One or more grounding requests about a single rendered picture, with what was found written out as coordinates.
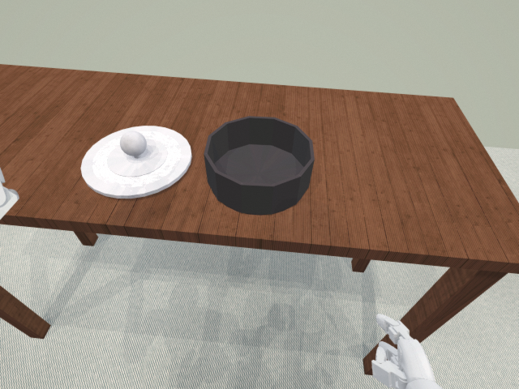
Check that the knob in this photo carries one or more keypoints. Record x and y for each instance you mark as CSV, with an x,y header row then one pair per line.
x,y
133,143

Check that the lid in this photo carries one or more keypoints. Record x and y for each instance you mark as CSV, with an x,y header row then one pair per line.
x,y
109,171

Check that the left robot hand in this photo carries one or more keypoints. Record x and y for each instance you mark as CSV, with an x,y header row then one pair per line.
x,y
7,198

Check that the right robot hand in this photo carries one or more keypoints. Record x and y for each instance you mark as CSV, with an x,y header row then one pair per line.
x,y
406,363

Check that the table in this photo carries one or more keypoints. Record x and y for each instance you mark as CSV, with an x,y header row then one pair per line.
x,y
396,177

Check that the pot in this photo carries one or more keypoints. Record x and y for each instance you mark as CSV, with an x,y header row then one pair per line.
x,y
259,165

